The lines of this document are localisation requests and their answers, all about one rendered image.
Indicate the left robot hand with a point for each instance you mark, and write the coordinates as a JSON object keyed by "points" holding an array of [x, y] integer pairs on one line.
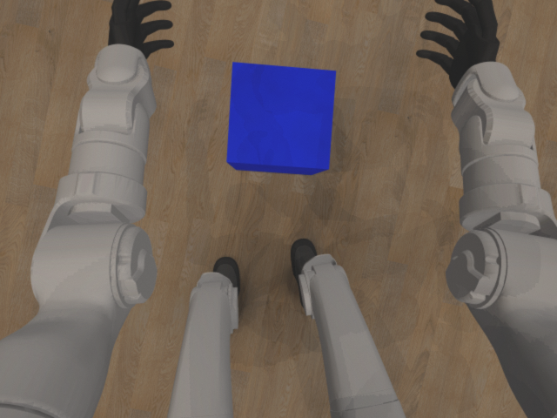
{"points": [[126, 28]]}

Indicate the right robot upper arm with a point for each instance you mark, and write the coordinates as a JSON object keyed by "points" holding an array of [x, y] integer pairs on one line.
{"points": [[508, 280]]}

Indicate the left robot foot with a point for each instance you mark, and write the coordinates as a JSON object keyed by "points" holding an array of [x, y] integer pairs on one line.
{"points": [[229, 268]]}

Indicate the left robot forearm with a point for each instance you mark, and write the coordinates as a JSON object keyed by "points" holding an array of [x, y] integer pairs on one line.
{"points": [[110, 145]]}

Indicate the right robot hand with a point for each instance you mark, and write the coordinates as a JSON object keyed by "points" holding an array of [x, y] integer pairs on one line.
{"points": [[477, 37]]}

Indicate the carton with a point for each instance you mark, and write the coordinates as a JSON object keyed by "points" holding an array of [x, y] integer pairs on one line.
{"points": [[280, 119]]}

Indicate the left robot upper arm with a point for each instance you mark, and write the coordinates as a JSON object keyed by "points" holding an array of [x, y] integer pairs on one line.
{"points": [[86, 279]]}

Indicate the robot left thigh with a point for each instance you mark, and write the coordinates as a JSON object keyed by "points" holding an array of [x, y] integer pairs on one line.
{"points": [[203, 386]]}

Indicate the right robot forearm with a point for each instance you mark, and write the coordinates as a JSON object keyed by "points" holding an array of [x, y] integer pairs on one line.
{"points": [[498, 157]]}

